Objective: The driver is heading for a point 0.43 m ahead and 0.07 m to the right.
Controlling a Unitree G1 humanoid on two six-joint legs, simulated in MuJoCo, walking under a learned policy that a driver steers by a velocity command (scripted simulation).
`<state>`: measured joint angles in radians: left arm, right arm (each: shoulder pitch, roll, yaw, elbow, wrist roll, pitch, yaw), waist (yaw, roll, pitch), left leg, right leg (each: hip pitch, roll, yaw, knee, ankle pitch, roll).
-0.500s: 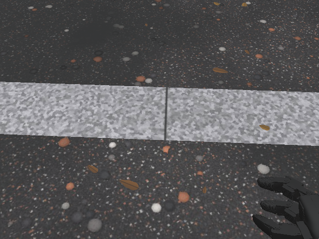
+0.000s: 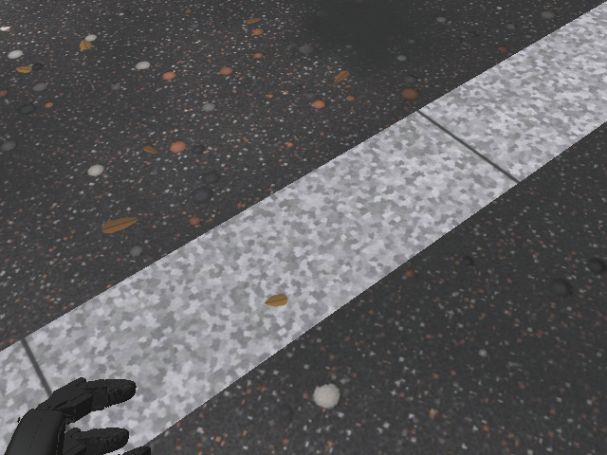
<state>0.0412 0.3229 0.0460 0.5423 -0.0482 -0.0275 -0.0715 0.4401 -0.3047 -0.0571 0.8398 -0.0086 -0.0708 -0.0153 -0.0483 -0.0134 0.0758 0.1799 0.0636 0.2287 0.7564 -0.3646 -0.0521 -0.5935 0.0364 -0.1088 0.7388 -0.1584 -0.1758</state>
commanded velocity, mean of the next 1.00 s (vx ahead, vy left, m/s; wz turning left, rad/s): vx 0.47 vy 0.00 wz -0.46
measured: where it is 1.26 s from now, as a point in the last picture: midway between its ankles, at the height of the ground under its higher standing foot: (333, 406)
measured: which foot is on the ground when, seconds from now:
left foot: up 0.00-0.40, down 0.42-1.00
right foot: down 0.00-0.42, up 0.44-0.76, down 0.78-1.00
